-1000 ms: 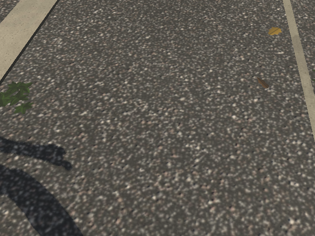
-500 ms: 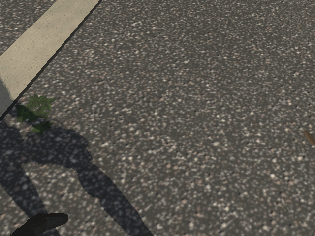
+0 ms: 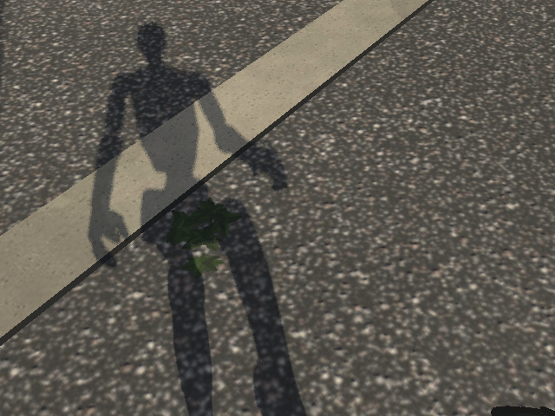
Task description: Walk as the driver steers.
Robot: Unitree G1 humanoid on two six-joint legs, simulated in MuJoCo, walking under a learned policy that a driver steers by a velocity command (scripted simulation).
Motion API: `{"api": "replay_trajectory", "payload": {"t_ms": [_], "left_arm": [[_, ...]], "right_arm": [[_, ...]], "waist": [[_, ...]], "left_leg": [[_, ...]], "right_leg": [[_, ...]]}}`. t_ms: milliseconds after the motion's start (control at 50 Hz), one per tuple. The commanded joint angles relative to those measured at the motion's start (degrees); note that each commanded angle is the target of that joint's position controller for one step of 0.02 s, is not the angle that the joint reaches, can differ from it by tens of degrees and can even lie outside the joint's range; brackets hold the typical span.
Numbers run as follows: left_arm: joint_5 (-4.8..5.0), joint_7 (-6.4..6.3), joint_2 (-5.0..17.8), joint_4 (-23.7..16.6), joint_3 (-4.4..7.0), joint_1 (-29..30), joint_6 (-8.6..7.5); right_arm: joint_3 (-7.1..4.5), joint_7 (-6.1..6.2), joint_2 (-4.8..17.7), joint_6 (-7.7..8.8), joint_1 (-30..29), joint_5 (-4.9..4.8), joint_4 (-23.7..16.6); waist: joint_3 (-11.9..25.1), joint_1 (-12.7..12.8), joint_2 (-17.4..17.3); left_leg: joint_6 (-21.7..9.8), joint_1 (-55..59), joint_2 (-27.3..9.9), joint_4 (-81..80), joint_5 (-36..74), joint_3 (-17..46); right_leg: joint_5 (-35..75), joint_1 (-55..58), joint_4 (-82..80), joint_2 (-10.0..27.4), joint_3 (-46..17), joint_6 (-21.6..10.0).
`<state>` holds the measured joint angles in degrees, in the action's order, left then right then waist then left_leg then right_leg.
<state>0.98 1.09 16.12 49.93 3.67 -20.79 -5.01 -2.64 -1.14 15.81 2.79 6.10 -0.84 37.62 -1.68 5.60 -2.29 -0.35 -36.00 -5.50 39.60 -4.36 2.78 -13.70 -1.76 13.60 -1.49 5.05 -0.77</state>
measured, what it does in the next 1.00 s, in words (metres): walks ahead: left foot, then right foot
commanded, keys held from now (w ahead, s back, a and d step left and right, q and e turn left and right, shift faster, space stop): w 0.10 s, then w+e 0.40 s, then no key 0.50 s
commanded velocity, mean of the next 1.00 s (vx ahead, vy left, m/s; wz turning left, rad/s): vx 0.35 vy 0.00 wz -0.18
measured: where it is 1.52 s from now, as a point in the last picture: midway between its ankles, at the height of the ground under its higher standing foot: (308, 402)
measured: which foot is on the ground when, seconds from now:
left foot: up 0.00-0.10, down 0.12-0.66, up 0.68-1.00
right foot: down 0.00-0.14, up 0.16-0.62, down 0.64-1.00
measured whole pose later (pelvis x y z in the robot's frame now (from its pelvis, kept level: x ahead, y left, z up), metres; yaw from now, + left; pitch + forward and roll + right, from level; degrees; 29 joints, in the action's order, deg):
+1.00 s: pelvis +0.45 -0.01 -0.01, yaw -15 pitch +1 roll -2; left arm -1.2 0.4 13.3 47.8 1.9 -7.1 -0.8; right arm -2.7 2.3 15.5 -0.5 9.8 0.2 49.9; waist -1.9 0.2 -1.7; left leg 3.0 -22.2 -5.2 36.1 -13.4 2.6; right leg -8.8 -17.0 25.0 -4.1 1.9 -3.4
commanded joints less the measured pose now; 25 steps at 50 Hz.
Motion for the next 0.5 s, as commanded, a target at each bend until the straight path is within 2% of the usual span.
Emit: {"api": "replay_trajectory", "payload": {"t_ms": [20, 60, 80, 100, 120, 140, 160, 180, 200, 220, 240, 260, 280, 320, 360, 420, 500], "left_arm": [[0.74, -0.25, 10.7, -2.6, 2.21, 1.1, -0.10], [1.09, -0.45, 11.4, -1.8, 2.38, 0.7, 0.60], [1.22, -0.62, 11.9, -1.6, 2.42, 1.5, 0.93], [1.30, -0.80, 11.5, -1.5, 2.15, 1.9, 1.19], [0.72, -0.94, 9.4, -1.7, 1.21, 1.3, 1.16], [-0.77, -0.65, 3.9, -3.9, -0.84, -1.9, 0.46], [-0.14, -0.58, 3.1, -3.5, -1.33, -3.0, -0.51], [1.57, -0.34, 8.7, -4.1, 0.37, 0.8, -0.94], [2.04, -0.26, 8.9, -5.1, 0.51, 4.2, -0.98], [1.34, -0.46, 8.2, -5.1, 0.58, 5.4, -0.59], [0.74, -0.67, 7.9, -4.7, 0.97, 4.7, 0.22], [0.76, -0.69, 6.8, -4.0, 0.89, 3.1, 1.13], [0.79, -0.75, 5.5, -3.6, 0.75, 2.2, 1.87], [0.81, -0.94, 4.5, -4.1, 0.80, 3.4, 2.72], [0.56, -0.92, 4.1, -5.0, 0.85, 5.9, 2.81], [0.24, 0.04, 3.0, -6.4, 0.43, 10.2, 2.34], [0.05, 1.48, 1.6, -9.9, -0.51, 18.2, 2.20]], "right_arm": [[-0.43, -0.70, 3.1, 1.20, -5.8, -0.40, -5.4], [-0.84, -0.97, 4.3, 1.29, -5.9, -0.35, -5.8], [-1.40, -0.94, 5.3, 1.33, -3.3, -0.11, -5.2], [-2.49, -0.72, 7.0, 1.28, 2.9, 0.24, -3.2], [-3.98, -0.12, 10.0, 1.14, 11.6, 0.54, -0.7], [-5.30, 0.73, 16.1, 0.80, 19.6, 1.98, -0.1], [-4.81, 0.65, 14.8, 0.67, 20.7, 1.15, 0.4], [-3.55, 0.46, 11.1, 0.96, 17.9, 0.92, 0.4], [-2.83, 0.40, 9.0, 1.21, 14.4, 0.77, 0.4], [-2.20, 0.15, 6.9, 1.57, 10.8, 0.87, 0.6], [-1.79, -0.01, 5.2, 2.14, 8.1, 1.07, 0.6], [-1.83, -0.10, 4.8, 2.68, 6.5, 1.36, 0.9], [-1.98, -0.11, 4.6, 3.30, 6.0, 1.53, 1.4], [-2.36, 0.21, 5.2, 4.06, 6.0, 1.98, 2.7], [-2.61, 0.75, 5.7, 4.21, 7.1, 2.22, 4.0], [-2.80, 1.42, 6.8, 3.97, 7.4, 1.92, 5.1], [-3.40, 2.02, 8.6, 2.93, 11.5, 1.14, 7.4]], "waist": [[-1.0, -1.2, 6.8], [-1.0, -2.4, 7.6], [0.5, -4.7, 7.8], [4.3, -8.2, 7.0], [9.8, -12.0, 5.6], [19.3, -13.0, -6.0], [24.5, -12.5, -12.6], [16.1, -12.9, -7.0], [10.0, -11.3, -5.6], [5.9, -9.3, -3.3], [3.8, -7.4, -4.4], [3.0, -5.9, -5.2], [2.7, -5.2, -4.4], [1.1, -4.6, -2.5], [0.0, -5.1, -1.3], [-1.2, -6.3, -0.7], [-4.0, -9.7, 0.9]], "left_leg": [[-0.8, 3.3, 1.6, -5.4, 1.8, -2.4], [-2.4, 5.4, 2.5, -8.0, -1.4, -2.9], [-3.4, 10.2, 3.8, -9.8, -1.8, -4.0], [-4.8, 19.7, 5.4, -11.9, -0.7, -5.4], [-6.6, 34.0, 3.5, -11.2, 0.0, -3.2], [-13.7, 55.7, -12.4, -11.1, -2.8, 18.5], [-18.3, 58.9, -18.9, -20.0, -10.6, 37.2], [-15.7, 52.2, -17.1, -21.5, -14.4, 31.1], [-13.7, 44.9, -14.8, -22.7, -13.3, 22.8], [-12.4, 37.9, -12.2, -25.0, -10.6, 17.0], [-11.3, 32.9, -10.2, -27.2, -7.5, 12.5], [-10.9, 29.3, -9.3, -29.2, -5.2, 9.4], [-11.1, 27.5, -9.1, -30.6, -2.1, 6.9], [-11.1, 26.5, -8.9, -32.2, 3.1, 2.1], [-10.9, 28.2, -8.6, -32.5, 6.7, -1.7], [-9.4, 29.4, -7.4, -33.2, 8.2, -7.5], [-8.8, 35.2, -9.3, -32.6, 10.4, -11.0]], "right_leg": [[16.6, -1.0, -4.2, 15.5, -8.0, -9.6], [20.3, 1.7, -1.8, 17.0, -8.1, -8.6], [26.8, 1.9, 1.7, 16.7, -7.0, -7.7], [34.6, 0.6, 9.3, 14.7, -4.5, -6.3], [32.4, -6.2, 20.9, 11.8, -2.8, -4.3], [10.2, -26.2, 43.5, 5.3, -0.5, -0.4], [-19.8, -36.8, 55.9, 0.1, -7.9, 0.3], [-17.8, -42.2, 60.5, 3.2, -11.6, -0.4], [-12.8, -42.9, 59.2, 5.8, -10.3, -1.0], [-8.3, -41.0, 56.0, 7.7, -9.7, -0.7], [-4.8, -38.0, 53.3, 9.2, -10.2, -0.4], [-2.3, -34.7, 52.7, 9.8, -10.5, 0.1], [-0.6, -33.4, 52.5, 9.7, -10.5, 0.6], [3.4, -35.3, 50.5, 9.4, -11.5, 1.4], [8.6, -38.3, 45.6, 8.9, -12.6, 1.9], [17.3, -37.4, 35.0, 8.1, -10.3, 1.5], [18.7, -38.9, 26.1, 7.5, -6.2, 0.0]]}}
